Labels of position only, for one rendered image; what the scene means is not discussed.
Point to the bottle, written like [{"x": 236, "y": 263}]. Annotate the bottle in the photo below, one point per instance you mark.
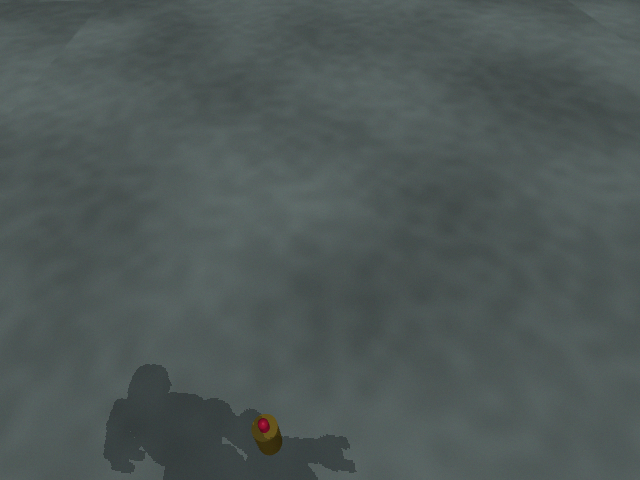
[{"x": 266, "y": 433}]

